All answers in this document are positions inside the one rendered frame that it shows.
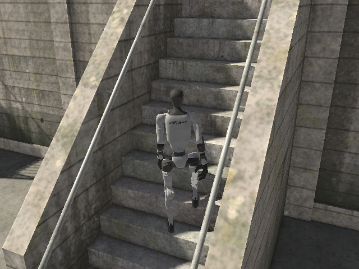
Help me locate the stairs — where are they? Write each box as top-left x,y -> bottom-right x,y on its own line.
87,0 -> 273,269

